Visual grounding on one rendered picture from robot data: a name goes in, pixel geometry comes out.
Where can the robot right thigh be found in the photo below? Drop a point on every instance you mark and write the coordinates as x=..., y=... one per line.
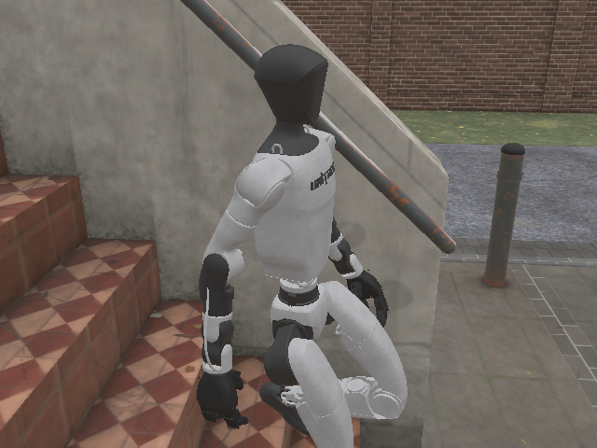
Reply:
x=322, y=405

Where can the robot right upper arm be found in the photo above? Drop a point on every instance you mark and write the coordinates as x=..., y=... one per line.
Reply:
x=262, y=184

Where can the left robot hand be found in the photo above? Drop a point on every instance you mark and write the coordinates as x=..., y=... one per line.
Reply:
x=366, y=285

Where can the robot head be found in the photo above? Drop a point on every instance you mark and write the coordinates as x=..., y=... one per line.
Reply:
x=292, y=79

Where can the robot right forearm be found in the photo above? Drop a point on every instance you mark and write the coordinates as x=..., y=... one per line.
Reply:
x=214, y=276

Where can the robot left upper arm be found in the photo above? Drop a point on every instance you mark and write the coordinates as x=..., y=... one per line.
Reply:
x=330, y=139

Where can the robot left forearm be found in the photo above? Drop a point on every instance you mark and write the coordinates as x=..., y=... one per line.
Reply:
x=341, y=255

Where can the right robot hand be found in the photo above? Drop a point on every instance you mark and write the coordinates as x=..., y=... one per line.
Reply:
x=218, y=398

